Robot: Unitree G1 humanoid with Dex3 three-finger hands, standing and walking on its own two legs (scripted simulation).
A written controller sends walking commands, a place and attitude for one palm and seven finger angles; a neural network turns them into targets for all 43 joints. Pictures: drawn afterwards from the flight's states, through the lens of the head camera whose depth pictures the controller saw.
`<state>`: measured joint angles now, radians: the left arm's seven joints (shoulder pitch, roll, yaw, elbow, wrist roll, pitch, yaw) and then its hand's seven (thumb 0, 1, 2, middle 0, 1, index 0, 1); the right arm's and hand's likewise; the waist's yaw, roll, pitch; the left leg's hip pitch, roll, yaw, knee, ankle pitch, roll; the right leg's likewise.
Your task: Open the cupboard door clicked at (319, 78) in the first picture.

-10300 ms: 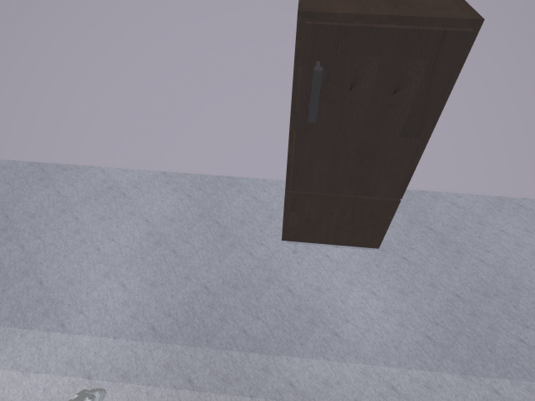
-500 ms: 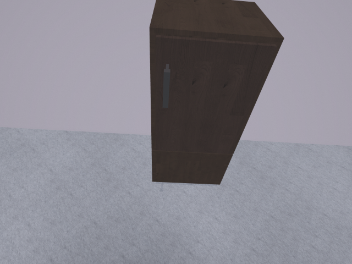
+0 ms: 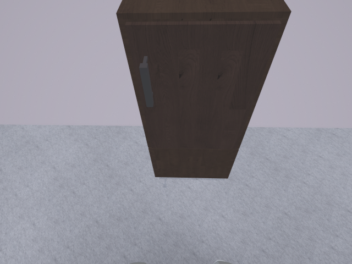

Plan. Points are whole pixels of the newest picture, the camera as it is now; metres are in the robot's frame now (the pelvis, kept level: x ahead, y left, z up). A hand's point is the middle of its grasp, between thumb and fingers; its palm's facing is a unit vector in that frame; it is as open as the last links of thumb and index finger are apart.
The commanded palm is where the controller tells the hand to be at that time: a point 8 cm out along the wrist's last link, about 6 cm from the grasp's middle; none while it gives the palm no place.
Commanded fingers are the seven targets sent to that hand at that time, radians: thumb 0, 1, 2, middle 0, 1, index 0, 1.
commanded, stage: shuffle to correct the standing spot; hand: left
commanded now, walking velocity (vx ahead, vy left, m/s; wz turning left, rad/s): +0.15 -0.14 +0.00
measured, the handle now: (147, 82) +0.62 +0.12 +0.03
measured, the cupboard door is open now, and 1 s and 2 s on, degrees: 0 0 0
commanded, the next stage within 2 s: come to a stop and stand still in 0.18 s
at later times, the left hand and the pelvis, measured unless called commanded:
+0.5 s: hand (140, 261) +0.15 +0.11 -0.16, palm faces +0.03 -0.98 -0.20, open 7.3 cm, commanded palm none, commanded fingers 0.00 0.90 0.90 -0.20 -0.30 -0.20 -0.30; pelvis +0.12 -0.08 +0.01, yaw +0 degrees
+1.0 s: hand out of the picture +0.12 +0.14 -0.16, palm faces +0.10 -0.98 -0.18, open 7.4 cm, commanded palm none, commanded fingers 0.00 0.90 0.90 -0.20 -0.30 -0.20 -0.30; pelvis +0.08 -0.05 +0.02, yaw +2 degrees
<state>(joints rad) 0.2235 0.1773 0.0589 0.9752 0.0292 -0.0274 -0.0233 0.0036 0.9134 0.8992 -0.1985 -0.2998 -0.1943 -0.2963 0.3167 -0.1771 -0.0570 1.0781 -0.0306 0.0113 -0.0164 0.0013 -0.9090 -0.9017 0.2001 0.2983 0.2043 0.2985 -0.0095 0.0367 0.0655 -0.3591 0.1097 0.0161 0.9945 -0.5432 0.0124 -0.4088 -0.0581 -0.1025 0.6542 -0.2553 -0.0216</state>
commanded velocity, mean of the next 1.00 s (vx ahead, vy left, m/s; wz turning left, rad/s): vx -0.01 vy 0.01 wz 0.00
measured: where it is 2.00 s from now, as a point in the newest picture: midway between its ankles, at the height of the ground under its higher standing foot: outside the picture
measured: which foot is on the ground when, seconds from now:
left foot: up 0.00-0.20, down 0.22-0.52, up 0.54-0.82, down 0.84-1.00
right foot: down 0.00-0.22, up 0.24-0.48, down 0.50-0.84, up 0.86-1.00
